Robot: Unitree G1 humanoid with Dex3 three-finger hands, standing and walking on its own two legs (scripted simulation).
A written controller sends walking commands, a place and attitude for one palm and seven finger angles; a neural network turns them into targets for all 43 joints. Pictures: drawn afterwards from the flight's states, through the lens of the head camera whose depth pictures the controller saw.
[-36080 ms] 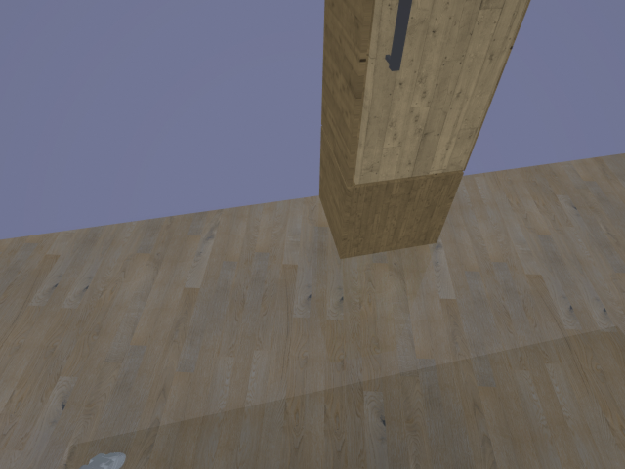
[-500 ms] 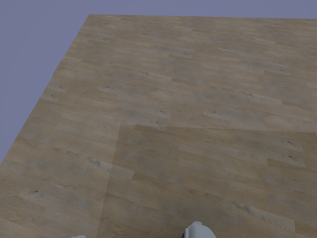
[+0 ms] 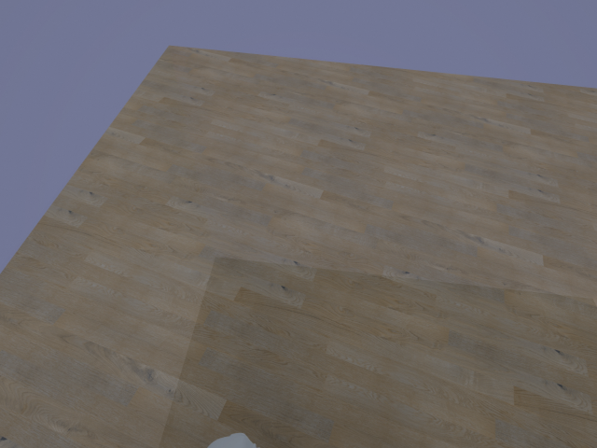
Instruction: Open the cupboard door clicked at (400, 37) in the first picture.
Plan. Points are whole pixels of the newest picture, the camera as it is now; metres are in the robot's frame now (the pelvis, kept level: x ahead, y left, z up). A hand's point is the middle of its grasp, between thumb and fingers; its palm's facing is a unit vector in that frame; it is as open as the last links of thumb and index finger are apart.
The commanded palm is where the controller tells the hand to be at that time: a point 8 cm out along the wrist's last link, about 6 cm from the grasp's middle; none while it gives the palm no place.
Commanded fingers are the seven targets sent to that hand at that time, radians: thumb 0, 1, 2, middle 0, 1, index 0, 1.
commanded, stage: turn to face it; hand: left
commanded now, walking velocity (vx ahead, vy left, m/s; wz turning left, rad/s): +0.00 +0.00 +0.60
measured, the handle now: out of the picture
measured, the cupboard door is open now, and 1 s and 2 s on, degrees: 46 46 46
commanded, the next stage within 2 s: none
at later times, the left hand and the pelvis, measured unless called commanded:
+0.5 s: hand out of the picture +0.10 +0.15 -0.13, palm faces +0.29 -0.92 -0.27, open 7.4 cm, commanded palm none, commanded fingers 0.00 0.90 0.90 -0.20 -0.30 -0.20 -0.30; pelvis +0.07 -0.06 +0.02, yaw +17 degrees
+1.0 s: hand out of the picture +0.08 +0.17 -0.14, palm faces +0.56 -0.78 -0.28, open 7.4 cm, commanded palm none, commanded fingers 0.00 0.90 0.90 -0.20 -0.30 -0.20 -0.30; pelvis +0.11 -0.06 +0.01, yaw +35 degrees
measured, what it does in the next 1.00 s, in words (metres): walks ahead, turning left: right foot, then left foot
